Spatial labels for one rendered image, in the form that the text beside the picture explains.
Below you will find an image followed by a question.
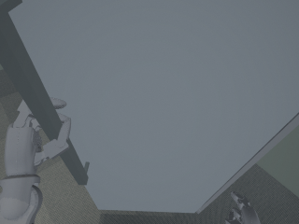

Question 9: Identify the robot left hand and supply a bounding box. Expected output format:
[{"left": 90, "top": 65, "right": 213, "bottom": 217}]
[{"left": 4, "top": 97, "right": 71, "bottom": 176}]

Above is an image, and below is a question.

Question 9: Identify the robot right hand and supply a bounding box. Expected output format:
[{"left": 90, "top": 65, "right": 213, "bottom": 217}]
[{"left": 225, "top": 191, "right": 261, "bottom": 224}]

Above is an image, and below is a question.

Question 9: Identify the handle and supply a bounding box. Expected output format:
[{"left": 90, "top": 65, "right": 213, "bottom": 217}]
[{"left": 0, "top": 0, "right": 90, "bottom": 186}]

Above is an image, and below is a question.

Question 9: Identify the fridge door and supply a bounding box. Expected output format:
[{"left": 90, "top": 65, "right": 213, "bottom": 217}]
[{"left": 8, "top": 0, "right": 299, "bottom": 214}]

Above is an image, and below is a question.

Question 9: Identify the robot left forearm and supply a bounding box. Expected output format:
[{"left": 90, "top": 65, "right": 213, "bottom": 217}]
[{"left": 0, "top": 175, "right": 43, "bottom": 224}]

